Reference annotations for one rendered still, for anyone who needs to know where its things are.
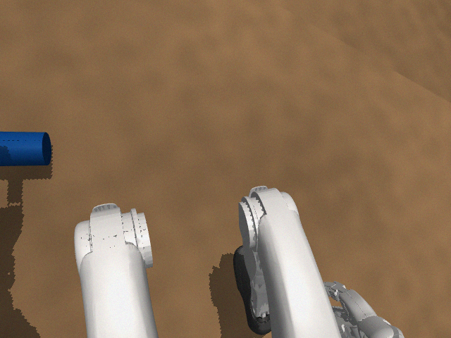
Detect right robot hand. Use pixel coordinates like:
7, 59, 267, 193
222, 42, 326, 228
323, 281, 377, 338

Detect right robot arm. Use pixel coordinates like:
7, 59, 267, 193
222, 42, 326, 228
358, 316, 404, 338

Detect can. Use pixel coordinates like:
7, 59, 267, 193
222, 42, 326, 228
0, 132, 51, 166

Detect right robot foot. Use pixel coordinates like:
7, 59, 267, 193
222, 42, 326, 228
233, 245, 271, 335

